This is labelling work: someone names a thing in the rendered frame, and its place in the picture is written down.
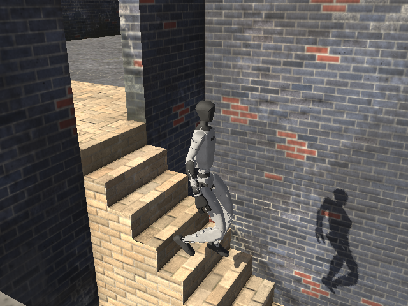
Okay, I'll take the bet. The right robot upper arm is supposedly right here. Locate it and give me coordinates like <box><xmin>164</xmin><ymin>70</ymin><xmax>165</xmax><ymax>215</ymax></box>
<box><xmin>185</xmin><ymin>131</ymin><xmax>206</xmax><ymax>167</ymax></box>

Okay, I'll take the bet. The right robot shin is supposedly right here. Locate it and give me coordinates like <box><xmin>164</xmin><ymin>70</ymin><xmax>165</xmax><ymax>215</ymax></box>
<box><xmin>182</xmin><ymin>227</ymin><xmax>223</xmax><ymax>243</ymax></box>

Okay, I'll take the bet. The robot torso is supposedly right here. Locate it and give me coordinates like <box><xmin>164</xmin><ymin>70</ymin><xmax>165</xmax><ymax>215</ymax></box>
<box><xmin>193</xmin><ymin>127</ymin><xmax>216</xmax><ymax>188</ymax></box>

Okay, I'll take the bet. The robot right forearm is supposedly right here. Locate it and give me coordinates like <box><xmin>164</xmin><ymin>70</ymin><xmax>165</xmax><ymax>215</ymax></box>
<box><xmin>186</xmin><ymin>160</ymin><xmax>202</xmax><ymax>197</ymax></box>

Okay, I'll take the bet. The right robot hand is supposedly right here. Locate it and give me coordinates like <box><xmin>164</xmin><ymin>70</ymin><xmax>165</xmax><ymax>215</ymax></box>
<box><xmin>195</xmin><ymin>195</ymin><xmax>212</xmax><ymax>214</ymax></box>

